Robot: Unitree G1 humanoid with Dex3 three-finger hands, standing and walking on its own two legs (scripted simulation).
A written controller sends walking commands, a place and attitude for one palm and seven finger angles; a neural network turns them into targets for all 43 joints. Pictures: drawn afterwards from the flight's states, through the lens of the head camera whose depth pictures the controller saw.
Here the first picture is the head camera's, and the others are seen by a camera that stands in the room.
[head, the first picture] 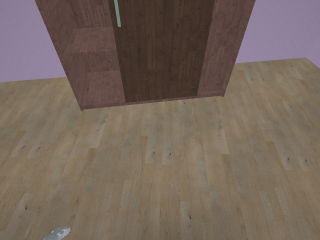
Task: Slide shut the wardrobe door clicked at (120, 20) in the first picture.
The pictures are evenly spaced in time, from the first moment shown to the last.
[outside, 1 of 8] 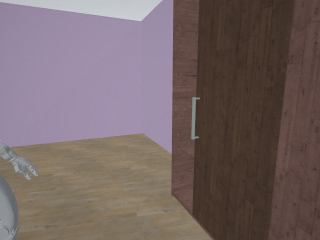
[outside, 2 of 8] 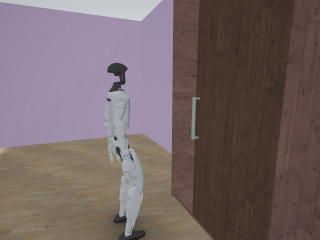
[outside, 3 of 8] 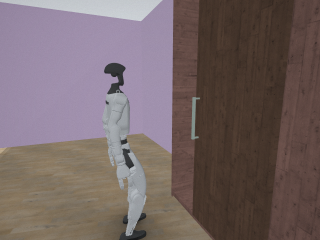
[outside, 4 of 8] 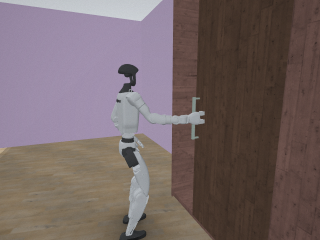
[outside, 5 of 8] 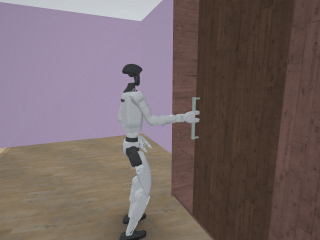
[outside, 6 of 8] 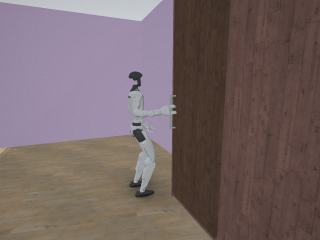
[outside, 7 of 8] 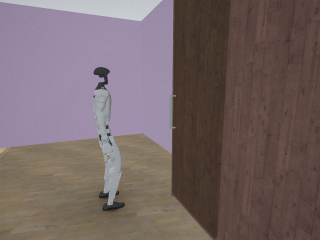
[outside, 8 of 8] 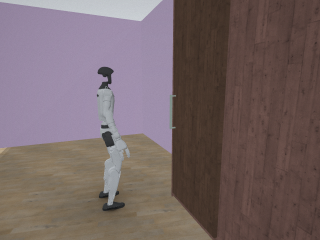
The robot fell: no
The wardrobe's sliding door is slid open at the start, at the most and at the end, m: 0.38 0.38 0.00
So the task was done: yes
